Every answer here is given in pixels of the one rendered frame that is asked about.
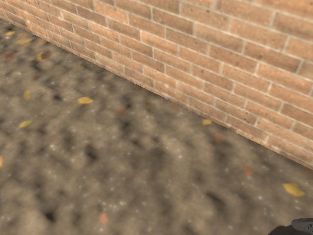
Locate right robot hand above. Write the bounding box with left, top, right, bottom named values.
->
left=291, top=217, right=313, bottom=235

